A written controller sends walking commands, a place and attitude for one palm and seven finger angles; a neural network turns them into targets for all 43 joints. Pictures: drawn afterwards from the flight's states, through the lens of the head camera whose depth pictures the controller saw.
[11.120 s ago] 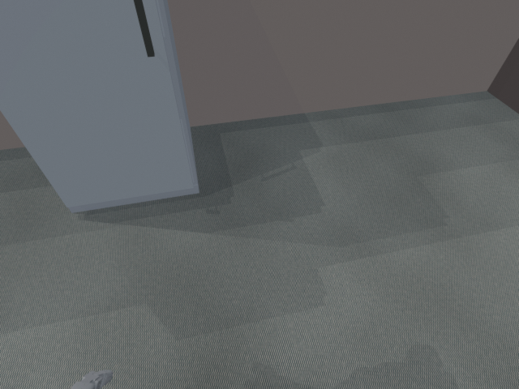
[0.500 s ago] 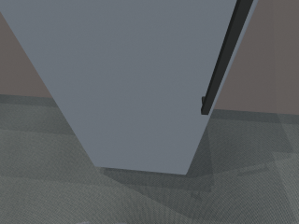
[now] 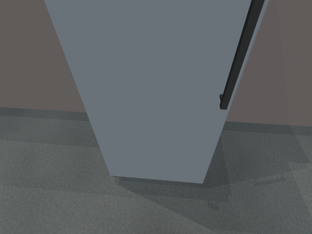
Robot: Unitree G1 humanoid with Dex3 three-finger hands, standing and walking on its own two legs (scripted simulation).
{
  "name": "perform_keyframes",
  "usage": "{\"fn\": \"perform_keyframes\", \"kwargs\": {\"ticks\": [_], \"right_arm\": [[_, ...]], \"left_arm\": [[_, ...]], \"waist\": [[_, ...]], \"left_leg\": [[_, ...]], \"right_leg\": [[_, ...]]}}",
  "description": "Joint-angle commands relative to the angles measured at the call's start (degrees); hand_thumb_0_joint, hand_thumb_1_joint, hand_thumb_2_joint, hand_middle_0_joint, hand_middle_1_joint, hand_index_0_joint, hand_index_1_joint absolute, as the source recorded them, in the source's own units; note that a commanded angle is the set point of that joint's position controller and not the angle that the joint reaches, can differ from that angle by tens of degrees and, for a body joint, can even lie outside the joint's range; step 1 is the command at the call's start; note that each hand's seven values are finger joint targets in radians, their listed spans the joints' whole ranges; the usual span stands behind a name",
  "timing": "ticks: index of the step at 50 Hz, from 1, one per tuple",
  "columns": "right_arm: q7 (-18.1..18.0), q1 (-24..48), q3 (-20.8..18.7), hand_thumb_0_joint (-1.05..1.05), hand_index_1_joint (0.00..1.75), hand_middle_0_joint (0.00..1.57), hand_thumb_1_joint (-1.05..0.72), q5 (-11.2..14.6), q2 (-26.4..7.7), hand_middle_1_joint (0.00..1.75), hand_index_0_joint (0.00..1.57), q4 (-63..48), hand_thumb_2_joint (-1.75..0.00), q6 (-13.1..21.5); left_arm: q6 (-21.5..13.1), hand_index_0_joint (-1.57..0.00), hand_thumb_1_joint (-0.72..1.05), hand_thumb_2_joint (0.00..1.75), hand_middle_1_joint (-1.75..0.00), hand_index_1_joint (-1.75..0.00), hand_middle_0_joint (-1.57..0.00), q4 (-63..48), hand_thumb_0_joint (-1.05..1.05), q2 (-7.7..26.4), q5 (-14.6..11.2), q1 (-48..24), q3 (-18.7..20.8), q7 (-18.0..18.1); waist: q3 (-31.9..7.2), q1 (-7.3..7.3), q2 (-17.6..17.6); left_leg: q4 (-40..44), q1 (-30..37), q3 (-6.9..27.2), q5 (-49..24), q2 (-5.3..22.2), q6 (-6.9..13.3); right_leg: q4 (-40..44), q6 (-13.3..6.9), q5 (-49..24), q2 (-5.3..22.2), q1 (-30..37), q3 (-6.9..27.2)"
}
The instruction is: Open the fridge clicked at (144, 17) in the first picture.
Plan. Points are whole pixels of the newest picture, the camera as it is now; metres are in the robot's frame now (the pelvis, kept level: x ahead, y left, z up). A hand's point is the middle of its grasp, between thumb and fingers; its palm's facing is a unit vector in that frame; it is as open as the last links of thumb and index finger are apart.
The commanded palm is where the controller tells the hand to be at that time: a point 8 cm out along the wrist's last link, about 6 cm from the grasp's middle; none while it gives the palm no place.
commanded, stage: come to a stop and stand still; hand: right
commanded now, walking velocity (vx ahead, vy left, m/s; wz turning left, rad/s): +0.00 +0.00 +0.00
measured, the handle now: (238, 52) +0.55 -0.20 +0.23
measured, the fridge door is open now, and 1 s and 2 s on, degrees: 0 0 0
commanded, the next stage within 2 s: none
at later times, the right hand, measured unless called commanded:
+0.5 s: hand out of the picture -0.04 -0.24 -0.17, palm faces +0.02 +0.98 -0.22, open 7.4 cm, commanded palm none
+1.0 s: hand out of the picture -0.12 -0.27 -0.17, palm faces -0.05 +0.98 -0.17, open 7.4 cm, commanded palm none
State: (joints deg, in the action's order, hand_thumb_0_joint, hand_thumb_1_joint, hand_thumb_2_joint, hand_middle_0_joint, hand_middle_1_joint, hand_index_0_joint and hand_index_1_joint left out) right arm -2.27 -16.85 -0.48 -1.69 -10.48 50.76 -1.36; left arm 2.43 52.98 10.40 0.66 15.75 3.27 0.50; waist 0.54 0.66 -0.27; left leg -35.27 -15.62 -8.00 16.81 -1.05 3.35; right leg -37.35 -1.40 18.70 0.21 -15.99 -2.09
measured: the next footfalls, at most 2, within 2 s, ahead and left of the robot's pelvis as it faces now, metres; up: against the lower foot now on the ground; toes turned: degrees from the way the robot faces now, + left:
left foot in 0.68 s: -0.08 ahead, +0.09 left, +0.00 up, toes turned +6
right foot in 0.90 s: -0.07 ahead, -0.15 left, +0.00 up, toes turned +2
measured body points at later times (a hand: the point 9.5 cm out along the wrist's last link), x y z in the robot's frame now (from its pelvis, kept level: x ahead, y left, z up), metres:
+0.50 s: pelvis -0.07 -0.04 +0.01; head -0.10 -0.06 +0.46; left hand -0.10 +0.21 -0.13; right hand -0.04 -0.29 -0.15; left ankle +0.01 +0.09 -0.71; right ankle +0.02 -0.09 -0.72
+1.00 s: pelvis -0.14 -0.09 +0.02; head -0.14 -0.12 +0.46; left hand -0.16 +0.15 -0.12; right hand -0.11 -0.32 -0.15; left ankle -0.14 +0.06 -0.69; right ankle -0.11 -0.16 -0.72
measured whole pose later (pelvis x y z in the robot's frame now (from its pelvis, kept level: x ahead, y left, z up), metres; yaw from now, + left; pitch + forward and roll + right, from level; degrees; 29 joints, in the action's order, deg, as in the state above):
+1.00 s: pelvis -0.14 -0.09 +0.02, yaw +4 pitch -1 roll +2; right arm -1.0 -18.7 -1.6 -1.9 -11.7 57.8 -2.3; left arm 0.7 59.0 9.5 1.4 19.8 1.5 1.0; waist -0.1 0.4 -1.8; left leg -43.6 -19.6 -0.4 22.2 0.9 0.0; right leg -29.4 -4.6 14.3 -1.3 -14.1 -2.4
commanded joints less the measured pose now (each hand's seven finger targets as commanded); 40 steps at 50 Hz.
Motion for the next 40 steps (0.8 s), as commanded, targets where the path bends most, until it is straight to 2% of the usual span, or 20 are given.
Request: {"fn": "perform_keyframes", "kwargs": {"ticks": [1, 2, 3, 6, 13, 16, 19, 21, 22, 23, 24, 25, 27, 30, 32, 34, 35, 36, 38, 40], "right_arm": [[-0.1, -1.1, -2.7, 0.00, 0.30, 0.20, -0.90, 0.8, -8.4, 0.30, 0.20, -3.5, -0.90, 1.8], [-0.1, -0.5, -2.5, 0.00, 0.30, 0.20, -0.90, 0.5, -8.5, 0.30, 0.20, -2.3, -0.90, 1.4], [0.0, -1.0, -2.3, 0.00, 0.30, 0.20, -0.90, 0.5, -8.2, 0.30, 0.20, -1.6, -0.90, 1.1], [0.3, -3.1, -2.2, 0.00, 0.30, 0.20, -0.90, 0.1, -7.3, 0.30, 0.20, 0.0, -0.90, 1.1], [0.3, -2.5, -2.6, 0.00, 0.30, 0.20, -0.90, 0.2, -8.1, 0.30, 0.20, 0.8, -0.90, 1.5], [0.1, 1.3, -3.4, 0.00, 0.30, 0.20, -0.90, 0.3, -10.2, 0.30, 0.20, 0.3, -0.90, 1.4], [0.0, 3.3, -3.6, 0.00, 0.30, 0.20, -0.90, 0.3, -11.0, 0.30, 0.20, 0.1, -0.90, 0.9], [0.2, 2.5, -3.5, 0.00, 0.30, 0.20, -0.90, 0.3, -10.2, 0.30, 0.20, 0.5, -0.90, 0.4], [0.4, 0.3, -3.4, 0.00, 0.30, 0.20, -0.90, 0.5, -8.8, 0.30, 0.20, 1.1, -0.90, 0.2], [0.7, -3.7, -3.3, 0.00, 0.30, 0.20, -0.90, 0.3, -7.0, 0.30, 0.20, 3.0, -0.90, -0.4], [0.8, -6.9, -3.1, 0.00, 0.30, 0.20, -0.90, 0.0, -6.5, 0.30, 0.20, 4.1, -0.90, -0.7], [0.9, -9.5, -3.0, 0.00, 0.30, 0.20, -0.90, 0.0, -5.7, 0.30, 0.20, 5.0, -0.90, -1.1], [0.8, -9.9, -2.5, 0.00, 0.30, 0.20, -0.90, 0.2, -4.3, 0.30, 0.20, 5.4, -0.90, -1.1], [0.5, -9.9, -1.8, 0.00, 0.30, 0.20, -0.90, 0.5, -3.8, 0.30, 0.20, 5.7, -0.90, -0.9], [0.3, -12.6, -2.1, 0.00, 0.30, 0.20, -0.90, 0.5, -5.6, 0.30, 0.20, 6.6, -0.90, -0.8], [-0.4, -12.8, -2.2, 0.00, 0.30, 0.20, -0.90, 0.1, -7.9, 0.30, 0.20, 6.6, -0.90, -0.4], [-0.6, -11.6, -2.4, 0.00, 0.30, 0.20, -0.90, -0.2, -9.4, 0.30, 0.20, 6.2, -0.90, -0.3], [-0.8, -6.1, -3.0, 0.00, 0.30, 0.20, -0.90, -0.1, -10.3, 0.30, 0.20, 5.1, -0.90, 0.2], [-1.3, 5.4, -3.6, 0.00, 0.30, 0.20, -0.90, 0.1, -11.4, 0.30, 0.20, 0.9, -0.90, 1.0], [-1.0, 8.3, -3.5, 0.00, 0.30, 0.20, -0.90, -0.1, -11.9, 0.30, 0.20, -0.3, -0.90, 1.6]], "left_arm": [[-2.5, -0.20, 0.90, 0.90, -0.30, -0.30, -0.20, -3.6, 0.00, 9.4, 1.0, -0.9, 0.7, 0.7], [-2.5, -0.20, 0.90, 0.90, -0.30, -0.30, -0.20, -2.8, 0.00, 7.7, 0.9, -1.4, 0.4, 0.5], [-2.3, -0.20, 0.90, 0.90, -0.30, -0.30, -0.20, -2.6, 0.00, 7.4, 1.0, -1.6, 0.1, 0.5], [-2.1, -0.20, 0.90, 0.90, -0.30, -0.30, -0.20, -2.4, 0.00, 7.8, 1.0, -0.7, 0.1, 0.5], [-1.5, -0.20, 0.90, 0.90, -0.30, -0.30, -0.20, 0.6, 0.00, 6.8, 0.9, 5.5, 0.1, 0.5], [-1.3, -0.20, 0.90, 0.90, -0.30, -0.30, -0.20, 2.8, 0.00, 6.6, 0.7, 9.4, 0.6, 0.6], [-1.4, -0.20, 0.90, 0.90, -0.30, -0.30, -0.20, 3.9, 0.00, 6.7, 0.6, 11.6, 0.7, 0.5], [-1.7, -0.20, 0.90, 0.90, -0.30, -0.30, -0.20, 3.5, 0.00, 8.1, 1.0, 11.0, 1.0, 0.5], [-2.0, -0.20, 0.90, 0.90, -0.30, -0.30, -0.20, 2.9, 0.00, 9.9, 1.3, 8.4, 1.1, 0.6], [-2.1, -0.20, 0.90, 0.90, -0.30, -0.30, -0.20, 1.6, 0.00, 11.9, 1.1, 2.7, 1.4, 1.0], [-2.4, -0.20, 0.90, 0.90, -0.30, -0.30, -0.20, 0.1, 0.00, 12.0, 0.9, -1.7, 1.1, 1.2], [-2.4, -0.20, 0.90, 0.90, -0.30, -0.30, -0.20, -0.2, 0.00, 11.4, 0.8, -3.7, 0.9, 1.2], [-2.1, -0.20, 0.90, 0.90, -0.30, -0.30, -0.20, 0.3, 0.00, 10.6, 1.0, -2.8, 0.4, 1.3], [-1.4, -0.20, 0.90, 0.90, -0.30, -0.30, -0.20, 2.4, 0.00, 10.5, 0.9, 2.1, 0.6, 1.2], [-1.0, -0.20, 0.90, 0.90, -0.30, -0.30, -0.20, 3.2, 0.00, 12.5, 0.7, 3.0, 1.3, 1.0], [-0.7, -0.20, 0.90, 0.90, -0.30, -0.30, -0.20, 3.6, 0.00, 10.2, -0.1, 3.5, 1.1, 0.7], [-0.3, -0.20, 0.90, 0.90, -0.30, -0.30, -0.20, 3.0, 0.00, 7.9, -0.1, 2.9, 0.8, 0.8], [0.2, -0.20, 0.90, 0.90, -0.30, -0.30, -0.20, 2.8, 0.00, 6.6, 0.2, 3.1, 1.1, 0.6], [0.4, -0.20, 0.90, 0.90, -0.30, -0.30, -0.20, 3.6, 0.00, 8.2, 0.0, 4.8, 2.0, 0.2], [-0.4, -0.20, 0.90, 0.90, -0.30, -0.30, -0.20, 4.0, 0.00, 7.2, -0.4, 6.8, 1.9, -0.1]], "waist": [[3.2, -2.19, 6.5], [3.6, -1.68, 11.0], [4.1, -1.96, 11.4], [4.4, -2.23, 6.3], [4.2, 0.50, -5.5], [1.6, 2.84, -5.4], [2.7, 3.41, -3.2], [5.5, 2.56, 2.8], [6.2, 1.00, 8.9], [5.7, -2.05, 13.6], [4.2, -4.54, 13.7], [3.0, -5.27, 11.2], [3.6, -4.04, 5.0], [4.9, -1.58, 5.1], [6.0, -2.00, 4.2], [5.4, -1.16, -1.5], [5.7, -0.28, -6.6], [5.8, 1.55, -13.0], [7.4, 4.01, -10.6], [6.8, 5.27, -5.9]], "left_leg": [[13.8, 0.5, 10.1, 1.0, 5.4, -2.0], [12.0, 3.1, 9.2, 1.6, 5.4, -1.7], [11.2, 4.8, 8.5, 2.6, 4.8, -1.7], [12.1, 6.7, 8.3, 4.9, 4.7, -2.2], [21.6, -4.0, 15.0, 16.2, 9.2, -0.3], [24.8, -11.4, 16.7, 18.8, 12.3, 1.3], [22.3, -14.3, 13.7, 18.8, 10.6, 0.6], [15.1, -13.2, 9.7, 17.4, 6.3, -1.3], [5.3, -5.9, 5.7, 10.8, 1.8, -2.8], [-8.2, 3.8, 5.0, 5.7, 0.1, -3.0], [-15.7, 7.4, 7.2, 5.4, 0.9, -2.5], [-19.7, 7.4, 7.4, 6.7, 0.6, -2.5], [-14.5, 2.6, 5.8, 9.3, 0.8, -2.7], [2.8, 2.7, 2.9, 11.8, 0.4, -2.2], [14.7, 8.2, 2.8, 7.1, -0.3, -1.1], [21.7, 9.4, 10.0, 6.4, 5.0, 1.6], [25.0, 0.9, 17.4, 14.5, 11.0, 4.1], [30.1, -11.3, 22.4, 24.7, 15.9, 7.0], [30.2, -18.0, 21.6, 19.4, 17.5, 7.3], [26.3, -16.2, 16.1, 11.5, 14.6, 5.5]], "right_leg": [[15.2, -4.5, -0.5, 9.0, -3.8, 10.6], [17.9, -3.6, 4.1, 7.3, -6.7, 10.6], [20.3, -3.3, 10.1, 7.6, -9.0, 10.8], [22.0, -3.0, 15.9, 7.4, -11.9, 10.6], [11.9, -1.7, 8.4, 2.5, -3.8, 4.5], [3.8, -1.1, 3.8, 0.6, 5.0, 1.7], [6.8, -1.8, 6.2, 1.8, 5.8, 3.5], [16.7, -3.3, 15.9, 5.5, -0.9, 10.4], [26.7, -4.7, 24.1, 10.4, -9.6, 17.3], [32.8, -6.5, 29.1, 14.6, -20.3, 21.7], [33.6, -7.5, 26.2, 15.0, -23.8, 21.8], [33.5, -7.4, 22.5, 14.6, -23.0, 19.6], [31.7, -7.1, 16.8, 12.9, -14.0, 16.6], [32.3, -5.0, 17.1, 11.9, -5.0, 15.3], [32.2, -1.9, 16.0, 9.5, -4.8, 12.7], [24.0, 1.9, 9.4, 4.0, -5.5, 6.3], [13.9, 3.1, 5.5, 0.1, -2.0, 1.5], [0.7, 3.0, 0.3, -0.5, 4.2, 0.5], [-13.4, 1.2, -0.8, 0.5, 4.4, 3.7], [-13.1, 0.8, 0.7, 0.9, 4.2, 2.5]]}}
